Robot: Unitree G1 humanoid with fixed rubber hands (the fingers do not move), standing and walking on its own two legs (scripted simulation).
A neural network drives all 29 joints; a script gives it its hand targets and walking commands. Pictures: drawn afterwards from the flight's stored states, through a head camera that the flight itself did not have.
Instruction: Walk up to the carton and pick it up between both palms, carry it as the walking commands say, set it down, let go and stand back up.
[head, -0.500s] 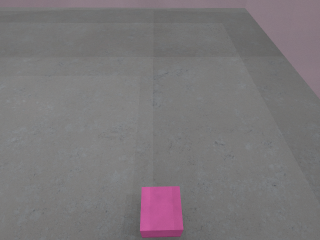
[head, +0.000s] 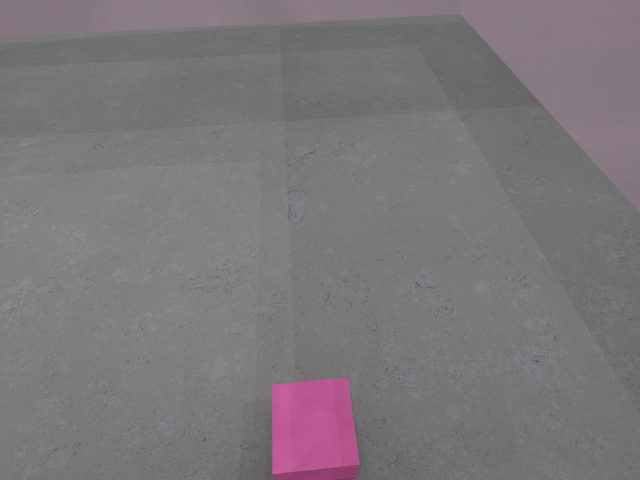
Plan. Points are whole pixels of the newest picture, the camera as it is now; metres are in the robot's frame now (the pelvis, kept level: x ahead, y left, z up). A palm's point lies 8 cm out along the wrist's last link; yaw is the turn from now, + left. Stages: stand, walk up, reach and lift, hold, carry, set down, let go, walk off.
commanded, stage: walk up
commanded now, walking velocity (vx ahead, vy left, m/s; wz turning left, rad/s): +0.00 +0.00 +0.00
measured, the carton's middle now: (314, 431) +0.36 +0.04 -0.69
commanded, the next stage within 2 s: stand in 0.42 s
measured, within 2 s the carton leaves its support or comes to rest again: neither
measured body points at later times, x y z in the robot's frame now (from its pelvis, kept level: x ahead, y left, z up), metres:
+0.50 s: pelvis -0.01 -0.01 +0.00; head +0.01 -0.01 +0.45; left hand -0.05 +0.20 -0.16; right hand -0.01 -0.23 -0.16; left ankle +0.05 +0.12 -0.74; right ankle -0.08 -0.12 -0.74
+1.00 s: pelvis +0.00 +0.01 -0.02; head +0.09 +0.01 +0.42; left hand +0.16 +0.21 -0.16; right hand +0.16 -0.22 -0.15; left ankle +0.05 +0.12 -0.74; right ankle -0.08 -0.12 -0.74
